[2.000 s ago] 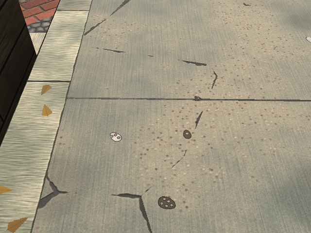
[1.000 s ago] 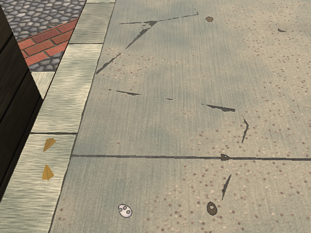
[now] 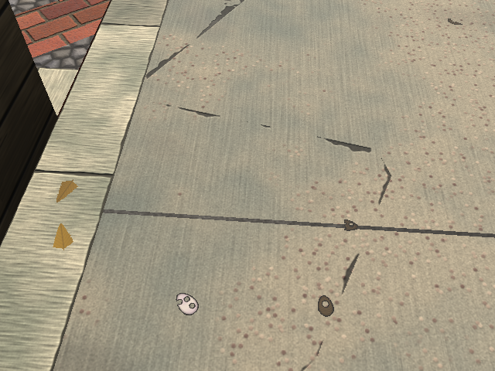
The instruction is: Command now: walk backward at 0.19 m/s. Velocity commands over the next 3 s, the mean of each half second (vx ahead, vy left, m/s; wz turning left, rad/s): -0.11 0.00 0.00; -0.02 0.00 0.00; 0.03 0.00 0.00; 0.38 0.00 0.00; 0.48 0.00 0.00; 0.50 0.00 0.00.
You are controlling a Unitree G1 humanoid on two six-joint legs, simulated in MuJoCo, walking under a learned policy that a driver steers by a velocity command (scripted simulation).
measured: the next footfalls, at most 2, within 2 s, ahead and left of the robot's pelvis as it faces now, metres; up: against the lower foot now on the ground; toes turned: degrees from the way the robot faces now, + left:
right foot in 0.48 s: -0.11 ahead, -0.10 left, +0.00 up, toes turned -1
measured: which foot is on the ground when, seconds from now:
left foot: down 0.00-1.00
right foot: down 0.00-0.06, up 0.08-0.46, down 0.48-1.00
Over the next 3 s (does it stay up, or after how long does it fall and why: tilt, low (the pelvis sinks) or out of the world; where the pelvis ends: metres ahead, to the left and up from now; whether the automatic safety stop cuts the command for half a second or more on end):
stays up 0.72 0.06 0.02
